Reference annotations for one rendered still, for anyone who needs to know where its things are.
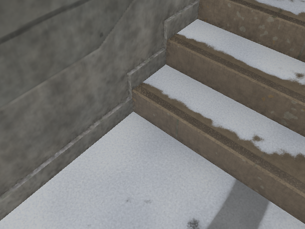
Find stairs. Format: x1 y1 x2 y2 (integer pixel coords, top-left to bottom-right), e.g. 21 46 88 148
132 0 305 224

